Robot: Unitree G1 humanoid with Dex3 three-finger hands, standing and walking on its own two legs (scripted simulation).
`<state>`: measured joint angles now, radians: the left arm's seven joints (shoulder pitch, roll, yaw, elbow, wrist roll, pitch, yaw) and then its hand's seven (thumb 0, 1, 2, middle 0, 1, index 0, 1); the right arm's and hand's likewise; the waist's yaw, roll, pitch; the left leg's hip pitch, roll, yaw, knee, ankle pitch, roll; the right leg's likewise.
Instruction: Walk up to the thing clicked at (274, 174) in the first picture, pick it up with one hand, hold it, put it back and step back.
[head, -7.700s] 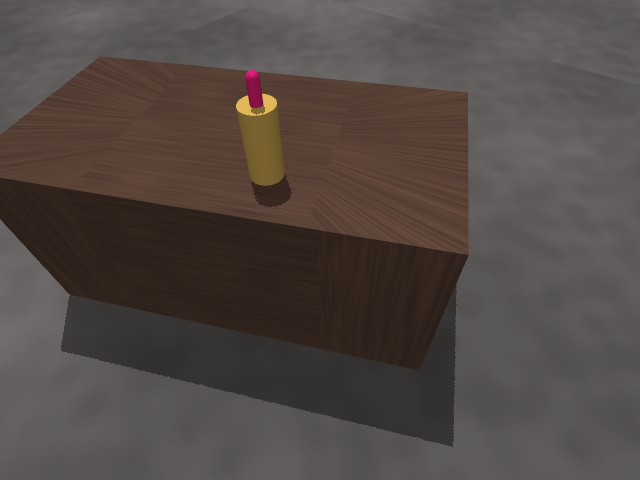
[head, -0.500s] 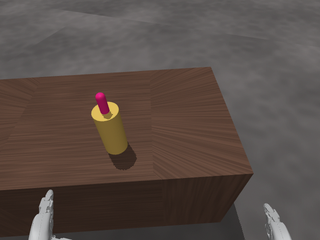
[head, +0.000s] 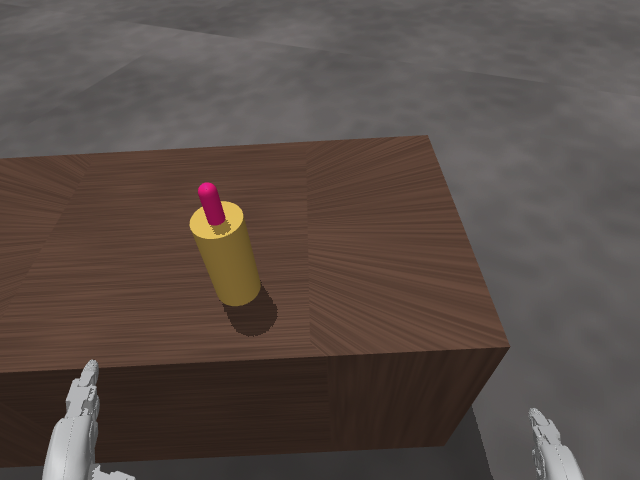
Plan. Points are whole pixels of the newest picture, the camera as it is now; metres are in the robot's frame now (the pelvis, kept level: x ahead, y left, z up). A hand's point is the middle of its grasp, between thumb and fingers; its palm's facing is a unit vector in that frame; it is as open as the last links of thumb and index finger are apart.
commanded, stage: rise first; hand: left
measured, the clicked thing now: (224, 243) +0.51 +0.21 -0.04
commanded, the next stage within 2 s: go down in 0.06 s
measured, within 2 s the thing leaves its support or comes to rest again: neither
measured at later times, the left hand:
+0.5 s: hand (105, 386) +0.23 +0.29 +0.01, palm faces +0.34 -0.92 -0.21, open 17.6 cm
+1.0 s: hand (85, 320) +0.32 +0.34 +0.03, palm faces +0.22 -0.98 +0.00, open 17.6 cm
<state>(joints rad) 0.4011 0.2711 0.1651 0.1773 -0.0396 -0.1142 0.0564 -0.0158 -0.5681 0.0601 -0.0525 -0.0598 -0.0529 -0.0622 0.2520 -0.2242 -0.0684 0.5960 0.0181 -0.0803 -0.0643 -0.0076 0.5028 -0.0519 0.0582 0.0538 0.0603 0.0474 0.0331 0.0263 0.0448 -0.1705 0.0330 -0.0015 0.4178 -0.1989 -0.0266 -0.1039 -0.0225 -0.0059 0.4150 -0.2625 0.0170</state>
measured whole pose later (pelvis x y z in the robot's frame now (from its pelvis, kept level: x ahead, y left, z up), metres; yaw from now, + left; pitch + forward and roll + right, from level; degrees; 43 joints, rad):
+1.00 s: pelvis -0.01 +0.02 -0.03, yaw -1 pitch +8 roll -2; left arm -0.25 0.52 0.56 0.81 -0.28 -0.37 -0.44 -0.02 -0.59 0.06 -0.05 -0.06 -0.06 -0.06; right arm 0.27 -0.25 -0.04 0.50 0.01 -0.13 -0.05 -0.01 0.49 -0.06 0.06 0.05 0.06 0.05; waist -0.04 -0.03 -0.07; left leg -0.58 0.04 -0.01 0.78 -0.34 -0.01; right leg -0.49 -0.01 0.00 0.73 -0.38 0.04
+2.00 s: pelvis -0.01 +0.02 -0.07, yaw -1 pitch +18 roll -4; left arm -0.57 0.82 0.71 1.05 -0.20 -0.25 -0.52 -0.02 -0.61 0.07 -0.05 -0.05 -0.06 -0.05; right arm 0.34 -0.27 0.02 0.29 0.00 -0.14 -0.05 -0.01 0.52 -0.06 0.06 0.05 0.06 0.05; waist -0.12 -0.02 -0.13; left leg -0.89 0.06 -0.05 1.03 -0.44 -0.01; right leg -0.78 0.01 -0.02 0.94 -0.47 0.04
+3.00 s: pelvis +0.00 +0.02 -0.07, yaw -1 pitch +18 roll -5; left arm -0.59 0.84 0.70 1.09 -0.18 -0.23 -0.51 -0.02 -0.57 0.06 -0.05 -0.05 -0.06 -0.05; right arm 0.36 -0.29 0.01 0.24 0.00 -0.13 -0.04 -0.01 0.52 -0.06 0.06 0.05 0.06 0.05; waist -0.13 -0.02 -0.16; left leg -0.90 0.06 -0.05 1.04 -0.46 0.00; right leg -0.77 0.01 -0.03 0.93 -0.48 0.04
